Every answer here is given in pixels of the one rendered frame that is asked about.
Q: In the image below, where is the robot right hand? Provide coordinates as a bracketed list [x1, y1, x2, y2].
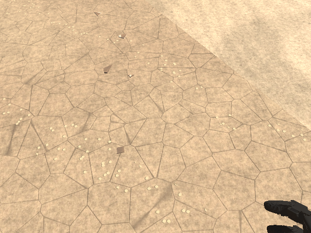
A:
[263, 200, 311, 233]

